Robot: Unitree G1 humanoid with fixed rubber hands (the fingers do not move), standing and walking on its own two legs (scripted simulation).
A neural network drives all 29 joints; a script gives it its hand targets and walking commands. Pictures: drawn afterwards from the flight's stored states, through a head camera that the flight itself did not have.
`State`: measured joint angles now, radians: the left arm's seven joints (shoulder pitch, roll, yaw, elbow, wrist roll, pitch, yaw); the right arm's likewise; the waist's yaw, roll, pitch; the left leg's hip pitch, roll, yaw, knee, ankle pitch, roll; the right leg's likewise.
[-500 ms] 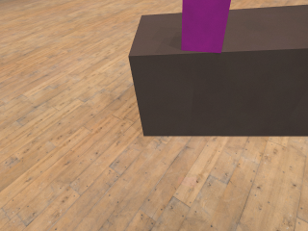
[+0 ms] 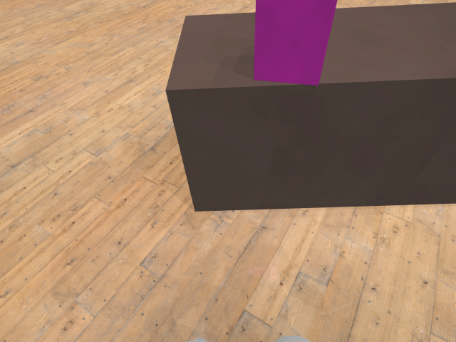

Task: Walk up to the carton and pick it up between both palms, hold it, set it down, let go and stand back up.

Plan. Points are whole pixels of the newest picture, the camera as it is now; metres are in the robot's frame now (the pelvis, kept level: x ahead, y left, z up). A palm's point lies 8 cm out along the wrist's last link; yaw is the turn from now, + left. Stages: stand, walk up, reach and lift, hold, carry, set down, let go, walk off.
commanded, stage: walk up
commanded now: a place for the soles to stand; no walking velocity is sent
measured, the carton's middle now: (293, 30) +0.97 -0.19 +0.12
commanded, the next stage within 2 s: none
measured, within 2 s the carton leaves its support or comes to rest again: neither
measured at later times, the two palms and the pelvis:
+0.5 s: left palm out of the picture +0.14 +0.23 -0.12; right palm out of the picture +0.15 -0.36 -0.13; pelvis +0.12 -0.06 -0.01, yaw -3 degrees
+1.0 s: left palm (124, 253) +0.33 +0.26 -0.08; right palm (442, 304) +0.23 -0.39 -0.13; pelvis +0.21 -0.09 -0.01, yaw -4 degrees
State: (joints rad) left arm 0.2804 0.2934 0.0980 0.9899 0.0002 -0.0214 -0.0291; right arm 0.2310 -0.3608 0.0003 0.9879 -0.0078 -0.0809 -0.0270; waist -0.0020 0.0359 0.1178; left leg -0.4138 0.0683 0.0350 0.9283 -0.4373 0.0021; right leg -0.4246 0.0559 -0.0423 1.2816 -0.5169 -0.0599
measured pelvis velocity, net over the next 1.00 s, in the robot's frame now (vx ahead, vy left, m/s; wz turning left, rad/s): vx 0.21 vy -0.09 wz -0.06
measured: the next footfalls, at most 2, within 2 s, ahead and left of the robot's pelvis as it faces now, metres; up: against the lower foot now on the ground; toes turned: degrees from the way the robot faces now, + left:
right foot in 0.22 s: +0.15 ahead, -0.15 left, +0.00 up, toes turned -5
left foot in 0.58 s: +0.26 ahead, +0.06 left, +0.00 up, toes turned -1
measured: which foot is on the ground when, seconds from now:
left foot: down 0.00-0.22, up 0.24-0.56, down 0.58-1.00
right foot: up 0.00-0.20, down 0.22-0.60, up 0.62-0.98, down 1.00-1.00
